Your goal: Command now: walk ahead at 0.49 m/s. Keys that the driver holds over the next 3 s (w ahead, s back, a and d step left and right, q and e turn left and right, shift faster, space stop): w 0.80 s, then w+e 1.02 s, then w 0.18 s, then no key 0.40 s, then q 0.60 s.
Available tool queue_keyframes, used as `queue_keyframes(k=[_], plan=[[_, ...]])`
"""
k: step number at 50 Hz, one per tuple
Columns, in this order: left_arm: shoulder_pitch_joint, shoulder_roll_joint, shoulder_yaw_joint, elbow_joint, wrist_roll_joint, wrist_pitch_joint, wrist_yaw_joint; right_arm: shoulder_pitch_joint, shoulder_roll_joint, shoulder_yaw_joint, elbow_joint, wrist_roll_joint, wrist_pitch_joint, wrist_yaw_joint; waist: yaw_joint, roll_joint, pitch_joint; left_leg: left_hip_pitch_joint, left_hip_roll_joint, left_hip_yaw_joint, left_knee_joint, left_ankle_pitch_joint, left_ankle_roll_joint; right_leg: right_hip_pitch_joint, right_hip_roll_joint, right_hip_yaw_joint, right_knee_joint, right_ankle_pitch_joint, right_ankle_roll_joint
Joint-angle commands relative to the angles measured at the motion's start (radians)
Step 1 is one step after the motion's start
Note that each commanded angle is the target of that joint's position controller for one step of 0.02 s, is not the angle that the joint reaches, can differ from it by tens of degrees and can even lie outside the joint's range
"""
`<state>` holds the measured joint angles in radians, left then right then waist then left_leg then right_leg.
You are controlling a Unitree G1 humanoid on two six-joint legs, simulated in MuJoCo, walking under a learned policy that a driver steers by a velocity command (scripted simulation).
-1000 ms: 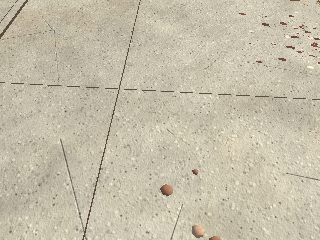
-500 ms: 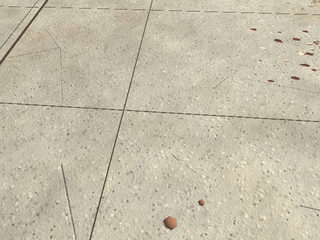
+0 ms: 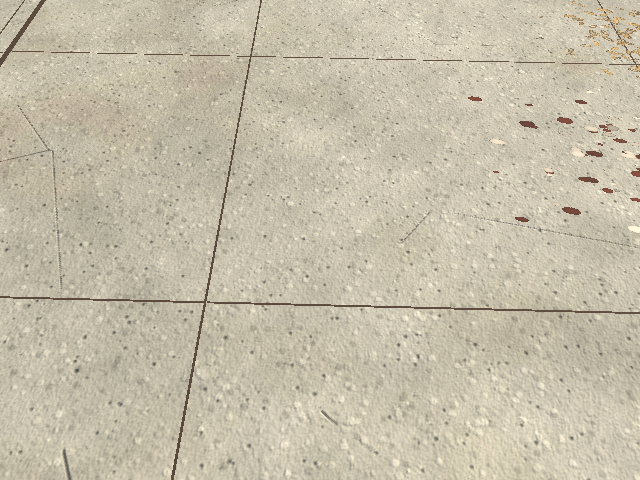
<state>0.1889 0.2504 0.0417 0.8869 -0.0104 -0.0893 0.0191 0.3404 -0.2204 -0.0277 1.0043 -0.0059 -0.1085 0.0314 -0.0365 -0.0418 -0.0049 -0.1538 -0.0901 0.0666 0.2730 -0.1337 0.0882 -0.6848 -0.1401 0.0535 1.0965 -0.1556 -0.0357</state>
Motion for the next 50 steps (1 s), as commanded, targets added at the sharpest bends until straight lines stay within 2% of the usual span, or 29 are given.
queue_keyframes(k=[1,5,8,10,12,13,14,15,16,17,18,19,20,21,23,26,28,32,37,40,41,42,43,44,45,46,47,48,50], plan=[[0.011,0.04,0.011,-0.045,0.008,-0.002,0.002,-0.034,-0.139,-0.023,-0.058,0.004,-0.013,-0.022,0.04,0.077,0.061,-0.081,0.281,-0.202,-0.186,0.083,0.162,-0.025,-0.029,0.003,-0.163,0.16,0.022],[-0.139,0.027,0.004,-0.082,-0.002,-0.011,-0.013,0.042,-0.166,-0.028,-0.041,0.019,-0.001,-0.033,-0.015,0.083,0.067,0.002,0.272,-0.159,-0.174,0.084,0.127,0.018,0.021,-0.039,-0.414,0.266,0.031],[-0.218,0.031,-0.001,-0.112,-0.011,-0.016,-0.032,0.09,-0.171,-0.031,-0.019,0.025,0.011,-0.034,-0.042,0.09,0.09,0.094,0.306,-0.163,-0.134,0.07,0.122,0.013,0.037,-0.043,-0.505,0.224,0.024],[-0.24,0.043,0.001,-0.13,-0.012,-0.023,-0.046,0.1,-0.175,-0.035,-0.011,0.026,0.021,-0.037,-0.038,0.095,0.094,0.157,0.336,-0.175,-0.093,0.082,0.112,0.019,0.046,-0.042,-0.549,0.155,0.001],[-0.191,0.069,0.01,-0.128,-0.012,-0.032,-0.053,0.081,-0.19,-0.042,-0.013,0.027,0.031,-0.038,0.001,0.114,0.068,0.186,0.351,-0.18,-0.024,0.185,0.094,0.113,0.072,-0.06,-0.587,0.08,-0.028],[-0.107,0.095,0.025,-0.106,-0.011,-0.035,-0.053,0.056,-0.192,-0.041,-0.019,0.025,0.036,-0.039,0.054,0.119,0.02,0.178,0.327,-0.154,0.076,0.351,0.075,0.238,0.105,-0.089,-0.608,0.062,-0.048],[0.071,0.146,0.053,-0.051,-0.01,-0.036,-0.047,0.045,-0.165,-0.031,-0.027,0.016,0.041,-0.038,0.129,0.1,-0.088,0.12,0.265,-0.106,0.285,0.461,0.048,0.469,0.119,-0.093,-0.609,0.071,-0.081],[0.272,0.24,0.077,-0.014,0.001,-0.034,-0.038,0.054,-0.122,-0.01,-0.06,-0.005,0.037,-0.038,0.187,-0.038,-0.258,-0.093,0.191,-0.042,0.637,0.217,0.006,0.785,-0.088,0.151,-0.603,0.08,-0.155],[0.315,0.287,0.085,0.008,0.009,-0.029,-0.048,0.175,0.01,0.024,-0.056,0.011,0.012,-0.026,0.116,-0.316,-0.36,-0.485,0.013,-0.077,0.936,-0.391,-0.045,1.083,-0.266,0.622,-0.749,-0.119,-0.299],[0.281,0.177,0.056,-0.005,0.006,-0.033,-0.049,0.114,-0.116,-0.002,-0.049,0.035,-0.012,-0.024,0.14,-0.183,-0.305,-0.594,0.07,-0.202,1.058,-0.408,-0.023,1.04,-0.243,0.646,-0.8,-0.181,-0.259],[0.185,0.133,0.041,-0.026,0.003,-0.035,-0.047,0.016,-0.168,-0.017,-0.08,0.052,-0.025,-0.021,0.123,-0.118,-0.178,-0.635,0.121,-0.184,1.06,-0.308,-0.004,0.909,-0.214,0.486,-0.806,-0.095,-0.214],[0.097,0.113,0.031,-0.045,0.005,-0.034,-0.049,-0.031,-0.162,-0.018,-0.089,0.045,-0.025,-0.029,0.088,-0.022,-0.12,-0.585,0.174,-0.156,1.019,-0.213,-0.009,0.77,-0.177,0.365,-0.83,0.033,-0.195],[0.055,0.09,0.025,-0.049,0.01,-0.033,-0.053,-0.054,-0.15,-0.025,-0.094,0.029,-0.018,-0.034,0.064,0.003,-0.071,-0.547,0.203,-0.148,0.96,-0.158,-0.016,0.666,-0.14,0.284,-0.862,0.104,-0.189],[0.05,0.062,0.016,-0.042,0.018,-0.035,-0.057,-0.042,-0.134,-0.027,-0.093,0.022,-0.006,-0.033,0.039,-0.012,-0.058,-0.487,0.226,-0.151,0.92,-0.125,-0.017,0.608,-0.106,0.216,-0.882,0.181,-0.173],[0.073,0.073,0.02,-0.018,0.016,-0.038,-0.056,-0.012,-0.094,-0.026,-0.086,0.025,0.018,-0.035,0.015,-0.027,-0.042,-0.458,0.233,-0.135,0.872,-0.099,-0.031,0.556,-0.086,0.162,-0.931,0.203,-0.192],[0.12,0.107,0.029,0.008,0.014,-0.035,-0.041,-0.102,-0.096,-0.031,-0.119,0.015,0.032,-0.038,0.023,-0.003,0.011,-0.553,0.24,-0.126,0.752,0.0,-0.057,0.559,-0.083,0.103,-0.964,0.269,-0.198],[0.151,0.11,0.029,0.021,0.012,-0.027,-0.029,-0.179,-0.089,-0.032,-0.144,0.011,0.03,-0.037,0.04,-0.004,0.028,-0.594,0.238,-0.119,0.641,0.092,-0.068,0.58,-0.075,0.075,-0.975,0.271,-0.187],[0.203,0.122,0.03,0.045,0.004,-0.019,-0.018,-0.313,-0.071,-0.026,-0.179,0.016,0.021,-0.026,0.08,-0.015,0.058,-0.552,0.204,-0.084,0.42,0.237,-0.068,0.597,-0.05,0.015,-0.993,0.222,-0.159],[0.269,0.13,0.036,0.09,-0.004,-0.001,-0.011,-0.437,-0.074,-0.019,-0.227,0.027,0.01,-0.002,0.11,-0.021,0.104,-0.574,0.181,-0.077,0.291,0.192,-0.044,0.735,-0.103,0.015,-0.948,0.214,-0.154],[0.247,0.148,0.046,0.095,-0.008,0.011,-0.005,-0.415,-0.098,-0.027,-0.236,0.028,0.0,0.013,0.074,-0.036,0.081,-0.491,0.156,-0.06,0.248,0.091,-0.008,0.79,-0.13,0.014,-0.872,0.343,-0.133],[0.233,0.155,0.048,0.092,-0.008,0.015,-0.005,-0.363,-0.119,-0.038,-0.225,0.026,-0.004,0.012,0.042,-0.049,0.046,-0.381,0.126,-0.039,0.238,0.064,0.005,0.777,-0.121,0.015,-0.809,0.487,-0.123],[0.21,0.149,0.045,0.087,-0.006,0.02,-0.006,-0.237,-0.151,-0.059,-0.189,0.024,-0.006,0.007,-0.029,-0.048,-0.024,-0.201,0.091,-0.014,0.218,0.065,0.025,0.741,-0.082,-0.005,-0.668,0.625,-0.105],[0.193,0.123,0.032,0.07,0.003,0.021,-0.007,-0.04,-0.21,-0.085,-0.135,0.019,-0.007,-0.003,-0.109,-0.019,-0.151,0.1,0.145,-0.073,0.25,0.09,0.063,0.588,-0.024,-0.035,-0.434,0.556,-0.073],[0.285,0.024,0.003,0.048,0.012,0.008,-0.015,0.113,-0.316,-0.11,-0.111,-0.005,-0.003,-0.014,-0.097,0.191,-0.325,0.516,0.42,-0.456,0.232,0.019,0.183,0.207,0.12,-0.087,-0.028,0.117,-0.007],[0.322,-0.003,-0.007,0.069,-0.011,-0.015,-0.019,0.126,-0.267,-0.093,-0.104,-0.001,0.001,-0.011,-0.088,0.315,-0.433,0.598,0.529,-0.792,0.061,-0.094,0.253,0.029,0.203,0.053,0.188,-0.417,0.003],[0.241,0.107,0.024,0.055,-0.041,-0.027,-0.019,0.051,-0.2,-0.073,-0.113,0.008,-0.002,-0.011,-0.084,0.225,-0.277,0.462,0.494,-0.67,0.035,-0.151,0.193,-0.057,0.141,0.107,0.269,-0.378,-0.014],[0.165,0.124,0.03,0.03,-0.046,-0.027,-0.014,-0.038,-0.156,-0.06,-0.132,0.012,-0.004,-0.013,-0.055,0.169,-0.161,0.302,0.462,-0.511,0.013,-0.13,0.145,-0.065,0.08,0.07,0.246,-0.282,-0.025],[0.128,0.112,0.034,0.025,-0.036,-0.019,-0.006,-0.113,-0.119,-0.049,-0.136,0.008,-0.009,-0.009,-0.019,0.108,-0.083,0.146,0.419,-0.398,-0.033,-0.08,0.116,-0.016,0.04,0.054,0.185,-0.199,-0.023],[0.168,0.07,0.043,0.037,-0.025,0.013,-0.001,-0.167,-0.08,-0.04,-0.126,-0.007,-0.017,-0.005,0.038,0.15,-0.026,-0.01,0.355,-0.242,-0.102,-0.021,0.079,0.096,-0.004,0.06,0.107,-0.11,-0.026]])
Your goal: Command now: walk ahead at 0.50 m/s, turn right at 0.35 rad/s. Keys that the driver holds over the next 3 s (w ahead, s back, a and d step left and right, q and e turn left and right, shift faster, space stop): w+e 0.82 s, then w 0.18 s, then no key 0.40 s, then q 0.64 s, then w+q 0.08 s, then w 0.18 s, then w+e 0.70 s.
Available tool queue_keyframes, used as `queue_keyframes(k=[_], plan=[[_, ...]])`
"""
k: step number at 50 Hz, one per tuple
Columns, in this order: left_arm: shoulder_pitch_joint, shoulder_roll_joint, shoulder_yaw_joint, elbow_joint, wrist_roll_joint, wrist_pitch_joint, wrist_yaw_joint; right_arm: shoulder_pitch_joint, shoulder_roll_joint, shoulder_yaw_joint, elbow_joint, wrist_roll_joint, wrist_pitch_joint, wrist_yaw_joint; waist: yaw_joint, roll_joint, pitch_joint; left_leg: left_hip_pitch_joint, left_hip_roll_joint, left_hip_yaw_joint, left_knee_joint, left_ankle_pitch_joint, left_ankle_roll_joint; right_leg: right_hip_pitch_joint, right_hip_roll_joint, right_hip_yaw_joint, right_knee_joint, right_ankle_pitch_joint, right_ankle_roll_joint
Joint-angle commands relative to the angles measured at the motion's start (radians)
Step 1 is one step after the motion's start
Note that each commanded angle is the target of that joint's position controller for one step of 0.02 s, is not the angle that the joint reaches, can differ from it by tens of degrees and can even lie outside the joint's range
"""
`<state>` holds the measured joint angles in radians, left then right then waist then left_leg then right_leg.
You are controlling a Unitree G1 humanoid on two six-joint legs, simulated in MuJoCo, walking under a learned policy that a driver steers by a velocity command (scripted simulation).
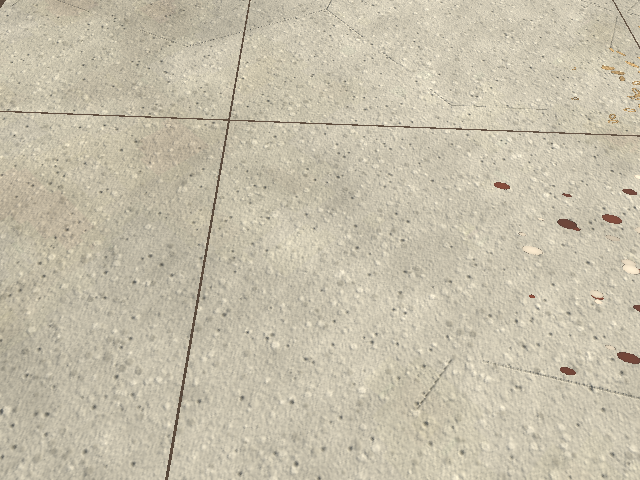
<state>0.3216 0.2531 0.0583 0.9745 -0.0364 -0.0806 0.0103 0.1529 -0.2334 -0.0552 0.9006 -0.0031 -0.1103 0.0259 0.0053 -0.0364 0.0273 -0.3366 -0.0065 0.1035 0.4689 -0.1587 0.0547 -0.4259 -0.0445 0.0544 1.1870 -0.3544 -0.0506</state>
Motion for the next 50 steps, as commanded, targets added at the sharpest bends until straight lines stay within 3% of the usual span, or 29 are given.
queue_keyframes(k=[1,4,7,10,16,19,20,21,22,23,24,25,26,27,28,29,31,33,37,40,44,45,46,47,48,49,50], plan=[[0.054,0.04,0.026,-0.044,0.0,0.018,0.007,0.028,-0.068,-0.015,-0.011,-0.012,-0.018,-0.001,0.006,0.14,-0.049,0.142,0.261,-0.231,-0.318,0.044,0.116,-0.145,-0.102,0.055,0.009,0.108,-0.012],[0.002,0.039,0.034,-0.073,0.004,0.039,0.01,0.055,-0.106,-0.027,0.013,-0.018,-0.023,-0.015,0.013,0.106,-0.005,0.14,0.259,-0.126,-0.347,0.153,0.124,-0.23,-0.102,0.073,-0.047,0.213,-0.004],[-0.076,0.04,0.039,-0.105,0.012,0.035,0.001,0.086,-0.119,-0.029,0.028,-0.02,-0.016,-0.033,-0.001,0.09,0.017,0.196,0.256,-0.056,-0.352,0.208,0.115,-0.307,-0.088,0.082,-0.185,0.346,0.009],[-0.167,0.027,0.032,-0.138,0.016,0.029,-0.018,0.105,-0.136,-0.031,0.03,-0.014,-0.008,-0.046,-0.026,0.078,0.037,0.237,0.25,0.014,-0.359,0.23,0.097,-0.303,-0.078,0.023,-0.342,0.44,0.01],[-0.342,0.004,0.013,-0.239,0.014,0.029,-0.059,0.207,-0.165,-0.043,0.058,0.004,0.03,-0.054,-0.084,0.064,0.09,0.451,0.31,0.084,-0.281,0.367,0.091,-0.376,-0.059,-0.083,-0.5,0.34,-0.018],[-0.311,0.037,0.027,-0.27,0.012,0.033,-0.074,0.168,-0.203,-0.054,0.04,0.015,0.047,-0.06,-0.03,0.116,0.033,0.471,0.312,0.134,-0.132,0.78,0.065,-0.21,0.019,-0.174,-0.526,0.202,-0.064],[-0.247,0.064,0.041,-0.265,0.009,0.036,-0.075,0.153,-0.219,-0.058,0.032,0.018,0.053,-0.063,0.013,0.141,-0.013,0.465,0.309,0.144,-0.025,0.934,0.055,-0.109,0.059,-0.199,-0.521,0.153,-0.086],[-0.127,0.108,0.064,-0.242,0.006,0.037,-0.072,0.129,-0.232,-0.06,0.024,0.022,0.058,-0.064,0.085,0.146,-0.079,0.426,0.292,0.153,0.144,0.987,0.038,0.057,0.097,-0.207,-0.565,0.162,-0.117],[0.038,0.178,0.101,-0.201,0.007,0.039,-0.056,0.111,-0.228,-0.057,0.012,0.025,0.056,-0.063,0.17,0.105,-0.163,0.274,0.245,0.16,0.394,0.824,-0.003,0.335,0.107,-0.146,-0.657,0.229,-0.161],[0.107,0.279,0.123,-0.179,0.009,0.046,-0.033,0.138,-0.119,-0.028,-0.026,-0.011,0.039,-0.056,0.125,-0.12,-0.223,-0.09,0.128,0.145,0.747,0.05,-0.05,0.624,-0.125,0.243,-0.675,0.242,-0.252],[0.09,0.299,0.113,-0.214,0.024,0.025,-0.041,0.172,-0.066,-0.003,-0.073,0.007,-0.009,-0.038,0.063,-0.187,-0.379,-0.365,-0.048,-0.099,0.981,-0.451,-0.07,0.831,-0.31,0.793,-0.85,0.133,-0.432],[0.097,0.212,0.088,-0.208,0.03,0.015,-0.046,0.038,-0.144,-0.023,-0.1,0.045,-0.042,-0.024,0.117,-0.064,-0.318,-0.476,0.013,-0.205,0.995,-0.377,-0.044,0.809,-0.278,0.694,-0.899,0.166,-0.362],[0.043,0.164,0.076,-0.211,0.023,0.007,-0.045,0.004,-0.147,-0.023,-0.113,0.054,-0.056,-0.02,0.088,-0.034,-0.2,-0.491,0.058,-0.193,0.915,-0.281,-0.021,0.677,-0.237,0.52,-0.891,0.239,-0.316],[-0.04,0.137,0.066,-0.23,0.017,0.003,-0.046,0.01,-0.141,-0.026,-0.095,0.034,-0.056,-0.029,0.035,0.051,-0.138,-0.425,0.102,-0.19,0.824,-0.216,-0.023,0.522,-0.186,0.404,-0.896,0.317,-0.273],[-0.093,0.104,0.054,-0.247,0.019,0.002,-0.043,0.025,-0.156,-0.038,-0.088,0.017,-0.043,-0.034,0.002,0.051,-0.103,-0.357,0.127,-0.186,0.749,-0.179,-0.033,0.408,-0.151,0.327,-0.913,0.393,-0.251],[-0.108,0.095,0.048,-0.258,0.026,0.001,-0.038,0.04,-0.157,-0.043,-0.091,0.011,-0.026,-0.032,-0.023,0.033,-0.097,-0.297,0.14,-0.189,0.713,-0.155,-0.045,0.335,-0.134,0.302,-0.935,0.424,-0.247],[-0.093,0.123,0.053,-0.259,0.021,-0.003,-0.026,0.036,-0.133,-0.042,-0.105,-0.003,-0.003,-0.034,-0.036,0.029,-0.083,-0.27,0.135,-0.169,0.625,-0.122,-0.08,0.258,-0.114,0.26,-0.956,0.492,-0.253],[-0.059,0.157,0.061,-0.257,0.021,-0.003,-0.01,-0.037,-0.115,-0.036,-0.134,-0.012,0.006,-0.04,-0.02,0.015,-0.056,-0.289,0.116,-0.152,0.499,-0.03,-0.108,0.215,-0.091,0.221,-0.968,0.509,-0.244],[-0.003,0.16,0.062,-0.251,0.016,0.008,0.003,-0.187,-0.086,-0.02,-0.18,-0.003,0.0,-0.031,0.04,-0.043,-0.029,-0.235,0.052,-0.144,0.184,0.202,-0.11,0.181,-0.036,0.186,-0.951,0.371,-0.184],[0.032,0.164,0.063,-0.238,0.011,0.013,0.003,-0.249,-0.105,-0.02,-0.212,0.011,-0.009,-0.019,0.066,-0.065,-0.023,-0.189,0.023,-0.154,0.081,0.244,-0.101,0.205,-0.06,0.241,-0.919,0.292,-0.167],[0.042,0.149,0.059,-0.229,0.017,0.022,0.013,-0.204,-0.151,-0.031,-0.212,0.01,-0.032,0.0,0.04,-0.098,-0.035,-0.136,0.026,-0.165,0.017,0.145,-0.055,0.322,-0.12,0.325,-0.814,0.306,-0.146],[0.033,0.142,0.057,-0.23,0.019,0.025,0.014,-0.148,-0.157,-0.036,-0.196,0.007,-0.038,0.0,0.008,-0.107,-0.047,-0.066,0.016,-0.143,-0.011,0.128,-0.033,0.329,-0.109,0.323,-0.77,0.37,-0.133],[0.026,0.117,0.047,-0.237,0.023,0.025,0.011,-0.053,-0.183,-0.05,-0.17,-0.004,-0.043,-0.004,-0.036,-0.098,-0.103,0.076,0.017,-0.136,-0.029,0.121,-0.002,0.319,-0.059,0.294,-0.662,0.473,-0.109],[0.021,0.078,0.029,-0.254,0.037,0.022,0.007,0.097,-0.229,-0.062,-0.151,-0.017,-0.045,-0.008,-0.101,-0.018,-0.23,0.318,0.152,-0.269,-0.002,0.114,0.062,0.21,-0.002,0.227,-0.408,0.385,-0.073],[0.187,0.016,0.011,-0.254,0.01,0.009,0.004,0.236,-0.322,-0.089,-0.106,-0.026,-0.033,-0.006,-0.057,0.306,-0.363,0.675,0.369,-0.714,-0.07,-0.045,0.244,-0.148,0.152,0.112,-0.05,-0.014,0.01],[0.196,0.085,0.016,-0.236,-0.007,0.002,0.006,0.253,-0.245,-0.073,-0.09,0.009,-0.028,0.005,-0.073,0.316,-0.335,0.691,0.415,-0.929,-0.179,-0.314,0.263,-0.323,0.122,0.149,0.096,-0.219,0.014],[0.071,0.155,0.032,-0.25,-0.008,0.001,0.005,0.187,-0.173,-0.053,-0.109,0.018,-0.024,0.004,-0.094,0.187,-0.178,0.56,0.372,-0.794,-0.196,-0.37,0.21,-0.38,0.075,0.158,0.142,-0.139,0.007]])
Over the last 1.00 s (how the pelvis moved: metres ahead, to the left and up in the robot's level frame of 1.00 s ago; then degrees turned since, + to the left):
0.55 -0.01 -0.01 -3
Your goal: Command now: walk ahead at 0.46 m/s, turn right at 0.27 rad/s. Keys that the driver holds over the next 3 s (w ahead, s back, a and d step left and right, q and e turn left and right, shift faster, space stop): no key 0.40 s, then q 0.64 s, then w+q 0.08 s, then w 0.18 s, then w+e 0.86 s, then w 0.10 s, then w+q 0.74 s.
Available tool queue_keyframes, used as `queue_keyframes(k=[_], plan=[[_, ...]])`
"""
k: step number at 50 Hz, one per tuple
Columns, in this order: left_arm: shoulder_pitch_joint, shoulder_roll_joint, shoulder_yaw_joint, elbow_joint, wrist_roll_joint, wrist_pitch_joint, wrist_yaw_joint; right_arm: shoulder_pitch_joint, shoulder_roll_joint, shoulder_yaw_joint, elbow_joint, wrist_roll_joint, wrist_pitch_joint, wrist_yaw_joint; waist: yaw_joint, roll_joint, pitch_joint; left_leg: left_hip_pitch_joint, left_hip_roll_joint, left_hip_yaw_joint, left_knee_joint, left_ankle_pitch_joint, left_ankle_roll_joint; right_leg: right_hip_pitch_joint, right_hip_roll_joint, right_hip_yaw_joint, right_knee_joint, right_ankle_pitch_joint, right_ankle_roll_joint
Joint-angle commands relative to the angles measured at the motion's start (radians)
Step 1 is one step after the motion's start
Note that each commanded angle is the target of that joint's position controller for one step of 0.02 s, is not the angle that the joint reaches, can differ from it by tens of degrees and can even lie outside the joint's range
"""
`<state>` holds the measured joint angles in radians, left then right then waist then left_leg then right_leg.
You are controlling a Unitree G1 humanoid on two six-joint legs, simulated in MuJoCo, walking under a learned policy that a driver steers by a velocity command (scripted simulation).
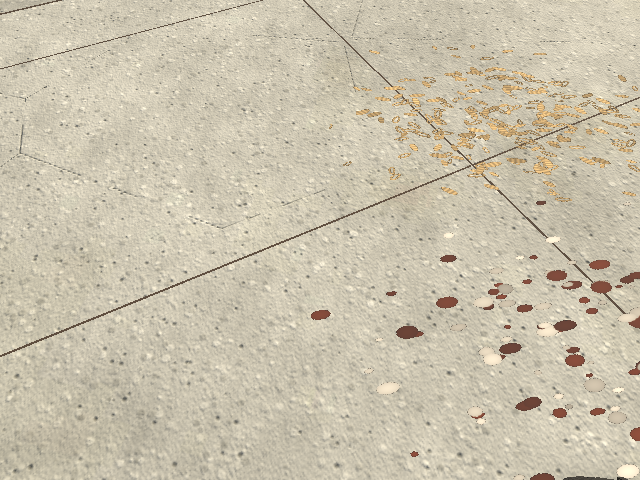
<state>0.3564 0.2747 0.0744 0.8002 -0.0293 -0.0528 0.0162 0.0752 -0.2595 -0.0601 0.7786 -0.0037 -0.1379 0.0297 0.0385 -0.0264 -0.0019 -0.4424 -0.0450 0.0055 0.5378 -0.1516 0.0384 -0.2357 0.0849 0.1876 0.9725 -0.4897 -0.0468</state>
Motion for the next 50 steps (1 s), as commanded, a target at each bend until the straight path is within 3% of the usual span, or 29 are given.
queue_keyframes(k=[1,2,3,5,7,9,14,16,18,19,20,21,22,25,26,29,31,33,35,37,38,39,40,41,42,44,45,47,50], plan=[[-0.055,0.13,0.015,-0.097,0.001,-0.025,0.002,0.185,-0.123,-0.035,-0.006,0.004,0.014,-0.002,-0.109,0.09,-0.06,0.515,0.369,-0.546,-0.267,-0.206,0.194,-0.535,-0.091,-0.02,0.334,0.068,0.006],[-0.096,0.118,0.016,-0.11,0.021,-0.026,0.003,0.133,-0.1,-0.024,-0.009,-0.005,0.019,0.0,-0.08,0.066,0.0,0.39,0.33,-0.437,-0.275,0.041,0.189,-0.494,-0.117,-0.044,0.273,0.106,0.014],[-0.082,0.109,0.02,-0.111,0.03,-0.023,0.003,0.113,-0.085,-0.014,-0.008,-0.014,0.017,-0.001,-0.046,0.089,-0.009,0.33,0.299,-0.35,-0.268,0.263,0.175,-0.425,-0.147,-0.058,0.219,0.122,0.021],[-0.041,0.062,0.013,-0.099,0.028,-0.013,0.004,0.121,-0.076,-0.008,0.014,-0.015,0.012,0.0,-0.021,0.118,-0.043,0.286,0.259,-0.223,-0.259,0.593,0.175,-0.341,-0.148,-0.097,0.125,0.122,0.043],[-0.061,0.028,0.001,-0.11,0.03,-0.006,0.009,0.129,-0.111,-0.014,0.035,-0.012,0.014,-0.009,-0.015,0.127,-0.068,0.284,0.254,-0.154,-0.26,0.753,0.188,-0.32,-0.145,-0.122,-0.004,0.179,0.063],[-0.097,0.01,-0.01,-0.115,0.031,0.001,0.007,0.127,-0.14,-0.019,0.046,-0.003,0.03,-0.02,-0.022,0.129,-0.098,0.272,0.237,-0.093,-0.262,0.762,0.177,-0.254,-0.143,-0.141,-0.139,0.29,0.069],[-0.213,0.036,-0.007,-0.131,0.027,0.01,-0.002,0.174,-0.151,-0.015,0.085,0.008,0.064,-0.03,-0.069,0.131,-0.089,0.304,0.239,-0.079,-0.244,0.595,0.154,-0.171,-0.115,-0.156,-0.346,0.422,0.061],[-0.229,0.045,-0.003,-0.137,0.031,0.007,-0.006,0.165,-0.151,-0.013,0.093,0.015,0.073,-0.031,-0.062,0.131,-0.073,0.32,0.25,-0.102,-0.203,0.527,0.144,-0.141,-0.106,-0.16,-0.426,0.412,0.039],[-0.19,0.066,0.007,-0.12,0.042,0.001,-0.005,0.173,-0.132,-0.005,0.102,0.024,0.077,-0.033,-0.035,0.098,-0.077,0.3,0.205,-0.104,-0.124,0.4,0.09,-0.005,-0.104,-0.157,-0.593,0.582,-0.001],[-0.157,0.123,0.02,-0.118,0.054,0.0,0.004,0.2,-0.104,0.006,0.099,0.002,0.068,-0.033,-0.044,0.033,-0.132,0.239,0.155,-0.073,-0.048,0.287,0.041,0.139,-0.203,-0.065,-0.551,0.915,-0.037],[-0.152,0.15,0.023,-0.12,0.057,0.013,0.011,0.309,-0.06,0.019,0.117,-0.018,0.057,-0.026,-0.099,-0.096,-0.203,0.091,0.088,-0.03,0.028,-0.04,-0.01,0.333,-0.329,0.041,-0.473,1.147,-0.135],[-0.154,0.057,0.0,-0.111,0.051,0.025,0.009,0.317,-0.026,0.035,0.129,-0.01,0.065,-0.028,-0.081,-0.143,-0.249,0.071,0.087,-0.029,0.059,-0.26,-0.041,0.326,-0.385,0.09,-0.483,1.037,-0.2],[-0.181,0.02,-0.01,-0.109,0.045,0.03,0.003,0.257,-0.05,0.032,0.117,0.0,0.081,-0.03,-0.072,-0.122,-0.205,0.076,0.098,-0.035,0.035,-0.277,-0.051,0.255,-0.357,0.095,-0.513,0.867,-0.184],[-0.3,0.102,0.013,-0.136,0.04,0.039,0.002,0.189,-0.121,0.017,0.085,-0.002,0.139,-0.045,-0.086,-0.09,-0.08,0.091,0.089,-0.036,-0.03,-0.138,-0.037,0.076,-0.254,-0.028,-0.552,0.497,-0.081],[-0.289,0.119,0.021,-0.133,0.04,0.039,0.007,0.173,-0.138,0.012,0.078,0.002,0.145,-0.048,-0.073,-0.079,-0.05,0.07,0.078,-0.036,-0.006,-0.103,-0.032,0.077,-0.238,-0.049,-0.541,0.509,-0.067],[-0.196,0.132,0.035,-0.107,0.037,0.042,0.031,0.161,-0.135,0.003,0.054,0.008,0.145,-0.052,-0.043,-0.089,-0.132,0.029,0.069,-0.025,0.126,-0.051,-0.039,0.186,-0.33,-0.004,-0.504,0.784,-0.127],[-0.185,0.133,0.039,-0.102,0.037,0.05,0.047,0.146,-0.112,-0.001,0.037,0.011,0.153,-0.043,-0.034,-0.139,-0.168,-0.003,0.056,0.003,0.278,-0.298,-0.047,0.2,-0.434,0.061,-0.532,0.874,-0.196],[-0.206,0.15,0.043,-0.106,0.047,0.048,0.054,0.113,-0.108,-0.009,0.014,0.017,0.174,-0.035,-0.021,-0.116,-0.147,-0.042,0.09,-0.016,0.449,-0.49,-0.051,0.142,-0.495,0.081,-0.591,0.825,-0.233],[-0.317,0.164,0.049,-0.117,0.037,0.045,0.052,0.149,-0.1,-0.013,0.019,0.024,0.194,-0.034,-0.072,-0.103,-0.114,0.059,0.117,-0.018,0.359,-0.404,-0.043,0.016,-0.44,-0.026,-0.624,0.684,-0.175],[-0.38,0.161,0.049,-0.112,0.02,0.054,0.044,0.218,-0.105,-0.022,0.043,0.016,0.203,-0.026,-0.119,-0.117,-0.114,0.195,0.087,0.04,0.206,-0.206,-0.028,-0.063,-0.38,-0.142,-0.594,0.587,-0.121],[-0.383,0.148,0.047,-0.102,0.01,0.062,0.041,0.257,-0.107,-0.03,0.056,0.01,0.205,-0.019,-0.136,-0.103,-0.112,0.26,0.056,0.074,0.102,-0.108,-0.01,-0.095,-0.353,-0.195,-0.548,0.493,-0.086],[-0.349,0.116,0.042,-0.081,0.002,0.07,0.038,0.276,-0.12,-0.039,0.06,-0.001,0.204,-0.014,-0.134,-0.036,-0.081,0.311,0.042,0.041,-0.003,-0.052,0.025,-0.164,-0.306,-0.258,-0.441,0.316,-0.023],[-0.284,0.06,0.029,-0.075,0.025,0.079,0.033,0.264,-0.225,-0.062,0.029,-0.008,0.2,-0.028,-0.094,0.25,-0.02,0.362,0.244,-0.288,-0.177,0.113,0.116,-0.371,-0.184,-0.37,-0.169,0.041,0.083],[-0.383,0.064,0.027,-0.134,0.036,0.074,0.039,0.238,-0.316,-0.066,-0.022,-0.042,0.18,-0.026,-0.111,0.349,-0.002,0.266,0.432,-0.592,-0.266,0.279,0.287,-0.484,-0.068,-0.225,0.036,-0.198,0.106],[-0.408,0.092,0.035,-0.139,0.034,0.071,0.044,0.2,-0.294,-0.062,-0.041,-0.062,0.153,-0.024,-0.108,0.24,-0.019,0.24,0.415,-0.568,-0.286,0.163,0.303,-0.483,-0.085,-0.131,0.155,-0.161,0.088],[-0.34,0.132,0.053,-0.091,0.037,0.072,0.058,0.092,-0.243,-0.052,-0.065,-0.013,0.131,-0.037,-0.043,0.137,-0.003,0.254,0.307,-0.426,-0.252,0.039,0.181,-0.49,-0.116,-0.103,0.165,0.033,0.073],[-0.32,0.14,0.057,-0.075,0.043,0.073,0.064,0.07,-0.216,-0.043,-0.074,0.005,0.131,-0.044,-0.035,0.141,-0.009,0.259,0.284,-0.392,-0.242,0.07,0.151,-0.477,-0.121,-0.099,0.16,0.086,0.081],[-0.303,0.123,0.054,-0.069,0.037,0.066,0.059,0.106,-0.192,-0.034,-0.076,0.008,0.134,-0.056,-0.035,0.138,-0.048,0.292,0.253,-0.357,-0.226,0.179,0.141,-0.438,-0.101,-0.1,0.181,0.152,0.095],[-0.312,0.104,0.046,-0.071,0.028,0.055,0.056,0.168,-0.193,-0.037,-0.079,0.012,0.136,-0.067,-0.056,0.13,-0.075,0.393,0.245,-0.363,-0.21,0.249,0.151,-0.46,-0.085,-0.088,0.125,0.184,0.111]])
Over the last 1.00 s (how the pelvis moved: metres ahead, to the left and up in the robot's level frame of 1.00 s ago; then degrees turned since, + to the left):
0.55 -0.12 -0.01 -31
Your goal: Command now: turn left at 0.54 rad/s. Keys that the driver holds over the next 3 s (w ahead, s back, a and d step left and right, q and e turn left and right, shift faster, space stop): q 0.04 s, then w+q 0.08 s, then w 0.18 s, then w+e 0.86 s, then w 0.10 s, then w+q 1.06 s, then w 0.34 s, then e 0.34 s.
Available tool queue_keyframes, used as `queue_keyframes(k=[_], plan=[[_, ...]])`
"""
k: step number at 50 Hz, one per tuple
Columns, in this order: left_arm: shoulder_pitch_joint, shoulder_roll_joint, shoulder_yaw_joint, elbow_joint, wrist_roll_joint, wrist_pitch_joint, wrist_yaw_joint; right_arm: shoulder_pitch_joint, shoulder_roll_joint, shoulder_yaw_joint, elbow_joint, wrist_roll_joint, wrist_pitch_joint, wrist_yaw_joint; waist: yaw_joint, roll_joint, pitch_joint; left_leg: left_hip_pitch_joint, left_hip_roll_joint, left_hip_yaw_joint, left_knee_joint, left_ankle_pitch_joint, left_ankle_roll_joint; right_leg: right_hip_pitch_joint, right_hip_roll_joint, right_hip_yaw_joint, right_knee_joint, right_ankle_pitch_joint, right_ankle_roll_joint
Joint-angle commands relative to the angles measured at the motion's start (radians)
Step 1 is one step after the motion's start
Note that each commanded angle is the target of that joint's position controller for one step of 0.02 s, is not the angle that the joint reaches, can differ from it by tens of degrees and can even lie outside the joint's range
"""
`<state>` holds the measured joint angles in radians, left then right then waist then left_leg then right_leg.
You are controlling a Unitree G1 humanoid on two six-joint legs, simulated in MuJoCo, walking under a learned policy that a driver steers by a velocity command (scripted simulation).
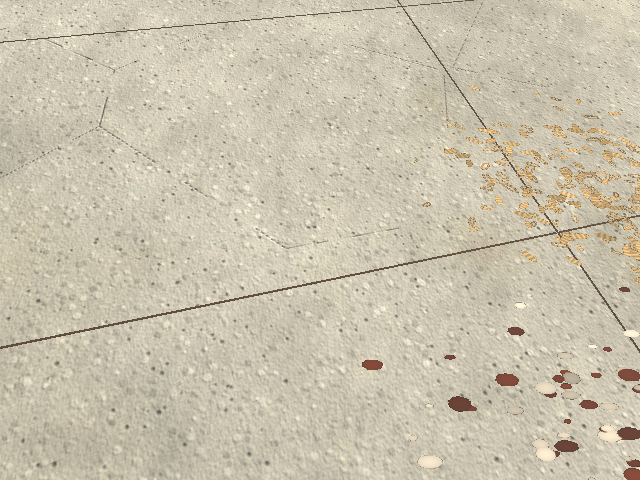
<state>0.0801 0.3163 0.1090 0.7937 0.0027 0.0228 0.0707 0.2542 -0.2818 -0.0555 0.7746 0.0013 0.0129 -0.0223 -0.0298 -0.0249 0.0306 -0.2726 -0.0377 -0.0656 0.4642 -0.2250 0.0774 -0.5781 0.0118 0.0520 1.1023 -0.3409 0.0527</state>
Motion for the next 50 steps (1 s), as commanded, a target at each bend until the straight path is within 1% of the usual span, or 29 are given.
queue_keyframes(k=[1,2,3,5,6,11,15,18,20,21,22,23,24,25,26,28,33,35,38,40,41,42,43,44,45,46,47,48,50], plan=[[-0.043,0.061,0.01,-0.067,-0.005,-0.023,0.001,-0.001,-0.174,-0.044,-0.077,0.009,-0.012,-0.018,0.008,0.134,-0.107,0.243,0.237,-0.304,-0.135,0.316,0.114,-0.124,-0.009,0.053,-0.034,0.038,0.018],[-0.048,0.062,0.009,-0.069,-0.006,-0.025,-0.001,0.004,-0.178,-0.046,-0.082,0.01,-0.009,-0.02,0.005,0.141,-0.103,0.255,0.236,-0.317,-0.136,0.298,0.115,-0.125,-0.008,0.059,-0.07,0.04,0.024],[-0.045,0.067,0.008,-0.069,-0.008,-0.029,-0.006,0.016,-0.177,-0.048,-0.083,0.014,-0.007,-0.022,0.001,0.142,-0.114,0.264,0.226,-0.334,-0.157,0.161,0.117,-0.117,-0.011,0.062,-0.125,0.055,0.027],[-0.072,0.074,0.008,-0.075,-0.013,-0.04,-0.018,0.024,-0.18,-0.05,-0.086,0.017,-0.008,-0.023,-0.014,0.171,-0.078,0.238,0.214,-0.394,-0.224,-0.161,0.128,-0.106,-0.011,0.061,-0.239,0.079,0.031],[-0.085,0.077,0.008,-0.079,-0.014,-0.049,-0.025,0.021,-0.185,-0.051,-0.088,0.015,-0.01,-0.023,-0.019,0.188,-0.057,0.224,0.214,-0.42,-0.245,-0.229,0.134,-0.095,-0.009,0.063,-0.29,0.083,0.031],[-0.099,0.061,-0.008,-0.072,-0.013,-0.102,-0.06,0.042,-0.176,-0.046,-0.076,0.008,-0.028,-0.014,-0.052,0.179,-0.05,0.198,0.213,-0.409,-0.249,-0.218,0.15,0.027,-0.021,0.027,-0.474,0.102,0.012],[-0.095,0.067,-0.018,-0.07,-0.023,-0.136,-0.081,0.042,-0.182,-0.042,-0.072,0.008,-0.039,0.003,-0.054,0.17,-0.021,0.137,0.211,-0.43,-0.246,-0.241,0.161,0.136,-0.011,-0.005,-0.572,0.091,-0.035],[-0.034,0.067,-0.026,-0.044,-0.028,-0.149,-0.088,0.029,-0.169,-0.034,-0.074,0.01,-0.043,0.013,-0.017,0.153,-0.02,0.09,0.202,-0.399,-0.212,-0.228,0.14,0.268,-0.01,-0.043,-0.669,0.163,-0.083],[0.059,0.076,-0.026,-0.012,-0.025,-0.149,-0.085,0.029,-0.129,-0.019,-0.074,0.0,-0.05,0.018,0.029,0.132,-0.05,0.031,0.169,-0.345,-0.135,-0.184,0.108,0.413,-0.021,-0.017,-0.681,0.137,-0.116],[0.149,0.103,-0.022,0.01,-0.024,-0.149,-0.082,0.01,-0.093,-0.007,-0.084,-0.007,-0.057,0.019,0.067,0.076,-0.073,-0.048,0.128,-0.267,-0.004,-0.142,0.073,0.52,-0.089,0.078,-0.698,0.089,-0.155],[0.225,0.186,-0.005,0.026,-0.023,-0.144,-0.078,0.013,-0.054,0.005,-0.111,-0.009,-0.073,0.021,0.064,-0.116,-0.09,-0.22,0.003,-0.087,0.249,-0.153,0.007,0.666,-0.221,0.319,-0.788,-0.013,-0.251],[0.307,0.234,0.015,0.048,-0.023,-0.137,-0.089,-0.041,-0.112,-0.008,-0.151,0.009,-0.094,0.015,0.104,-0.259,-0.038,-0.476,-0.037,0.009,0.467,-0.321,-0.039,0.735,-0.372,0.639,-0.892,-0.164,-0.379],[0.297,0.173,-0.004,0.039,-0.028,-0.14,-0.096,-0.069,-0.171,-0.024,-0.152,0.024,-0.11,0.014,0.108,-0.157,0.028,-0.582,0.019,-0.032,0.574,-0.329,-0.041,0.722,-0.377,0.667,-0.901,-0.214,-0.381],[0.272,0.136,-0.015,0.022,-0.022,-0.139,-0.097,-0.08,-0.163,-0.024,-0.146,0.024,-0.12,0.021,0.097,-0.112,0.039,-0.601,0.05,-0.042,0.609,-0.239,-0.042,0.719,-0.327,0.588,-0.899,-0.177,-0.35],[0.259,0.124,-0.02,0.009,-0.018,-0.136,-0.096,-0.095,-0.146,-0.021,-0.146,0.012,-0.128,0.027,0.094,-0.088,0.034,-0.602,0.063,-0.028,0.598,-0.172,-0.049,0.709,-0.284,0.517,-0.904,-0.097,-0.33],[0.253,0.11,-0.028,0.0,-0.02,-0.12,-0.086,-0.133,-0.128,-0.022,-0.165,-0.011,-0.137,0.037,0.079,-0.068,0.028,-0.548,0.085,-0.008,0.507,-0.093,-0.072,0.652,-0.233,0.416,-0.908,0.101,-0.304],[0.274,0.14,-0.017,-0.012,-0.024,-0.089,-0.053,-0.258,-0.04,0.007,-0.213,-0.004,-0.14,0.052,0.096,-0.087,0.021,-0.278,0.019,0.063,0.169,0.125,-0.132,0.426,-0.123,0.243,-0.9,0.336,-0.262],[0.312,0.149,-0.013,-0.011,-0.028,-0.083,-0.049,-0.291,-0.056,0.001,-0.227,0.009,-0.14,0.054,0.106,-0.092,0.016,-0.186,-0.003,0.055,0.099,0.209,-0.137,0.385,-0.136,0.267,-0.889,0.336,-0.25],[0.317,0.15,-0.009,-0.017,-0.04,-0.079,-0.046,-0.272,-0.104,-0.017,-0.232,0.02,-0.137,0.047,0.073,-0.108,0.013,-0.106,0.01,0.009,0.04,0.197,-0.114,0.415,-0.173,0.335,-0.84,0.321,-0.217],[0.295,0.138,-0.01,-0.028,-0.037,-0.076,-0.048,-0.172,-0.143,-0.038,-0.211,0.018,-0.139,0.036,0.007,-0.109,-0.031,0.046,0.012,0.02,-0.009,0.167,-0.073,0.415,-0.15,0.331,-0.729,0.443,-0.184],[0.285,0.113,-0.017,-0.04,-0.027,-0.077,-0.053,-0.064,-0.176,-0.055,-0.192,0.01,-0.14,0.027,-0.049,-0.092,-0.111,0.213,0.054,-0.001,-0.019,0.16,-0.037,0.373,-0.095,0.294,-0.573,0.488,-0.154],[0.284,0.048,-0.04,-0.073,0.0,-0.078,-0.056,0.113,-0.239,-0.071,-0.177,-0.004,-0.135,0.015,-0.116,0.021,-0.286,0.481,0.237,-0.176,0.012,0.064,0.03,0.244,-0.03,0.222,-0.278,0.309,-0.122],[0.438,-0.044,-0.067,-0.102,-0.036,-0.09,-0.057,0.164,-0.302,-0.081,-0.143,-0.017,-0.12,0.026,-0.034,0.396,-0.422,0.718,0.473,-0.655,-0.11,-0.141,0.186,-0.061,0.088,0.121,0.032,-0.246,-0.077],[0.415,0.073,-0.044,-0.072,-0.057,-0.089,-0.054,0.129,-0.192,-0.059,-0.151,-0.009,-0.116,0.029,-0.045,0.288,-0.314,0.627,0.463,-0.71,-0.172,-0.307,0.172,-0.174,-0.001,0.134,0.166,-0.227,-0.071],[0.301,0.126,-0.029,-0.085,-0.054,-0.085,-0.056,0.077,-0.134,-0.044,-0.155,-0.002,-0.114,0.025,-0.063,0.176,-0.167,0.493,0.414,-0.525,-0.18,-0.253,0.133,-0.201,-0.038,0.106,0.181,-0.134,-0.072],[0.253,0.115,-0.029,-0.092,-0.042,-0.081,-0.055,0.029,-0.118,-0.036,-0.15,-0.007,-0.111,0.027,-0.041,0.1,-0.094,0.373,0.368,-0.391,-0.192,-0.106,0.114,-0.165,-0.075,0.079,0.159,-0.062,-0.068],[0.223,0.103,-0.026,-0.102,-0.03,-0.079,-0.059,-0.001,-0.098,-0.031,-0.14,-0.012,-0.109,0.029,-0.021,0.099,-0.047,0.286,0.33,-0.303,-0.216,-0.006,0.109,-0.143,-0.098,0.075,0.119,-0.023,-0.065],[0.222,0.086,-0.026,-0.108,-0.034,-0.073,-0.066,-0.022,-0.089,-0.028,-0.133,-0.02,-0.112,0.028,0.003,0.127,-0.026,0.221,0.304,-0.228,-0.245,0.045,0.101,-0.104,-0.122,0.07,0.098,0.001,-0.066],[0.208,0.043,-0.035,-0.125,-0.038,-0.058,-0.073,-0.035,-0.089,-0.033,-0.118,-0.009,-0.123,0.029,0.018,0.135,-0.005,0.163,0.298,-0.144,-0.293,0.107,0.115,-0.093,-0.137,0.049,0.058,0.021,-0.06]])
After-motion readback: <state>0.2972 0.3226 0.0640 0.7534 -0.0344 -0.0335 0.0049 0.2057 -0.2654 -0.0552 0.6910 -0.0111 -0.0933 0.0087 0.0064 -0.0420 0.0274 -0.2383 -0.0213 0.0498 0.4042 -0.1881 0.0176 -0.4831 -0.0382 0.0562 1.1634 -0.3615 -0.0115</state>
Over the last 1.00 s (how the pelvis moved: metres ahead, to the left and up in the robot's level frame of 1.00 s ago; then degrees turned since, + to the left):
0.13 0.05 0.02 15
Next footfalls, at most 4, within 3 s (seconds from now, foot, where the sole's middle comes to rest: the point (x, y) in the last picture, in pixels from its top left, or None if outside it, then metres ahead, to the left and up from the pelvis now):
0.42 right None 0.14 -0.14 -0.78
0.84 left None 0.42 0.10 -0.78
1.32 right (403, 400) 0.63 -0.24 -0.78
1.88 left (330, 270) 0.98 -0.09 -0.78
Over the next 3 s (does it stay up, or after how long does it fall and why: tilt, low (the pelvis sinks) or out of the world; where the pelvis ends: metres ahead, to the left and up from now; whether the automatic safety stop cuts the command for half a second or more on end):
stays up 1.36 -0.10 -0.01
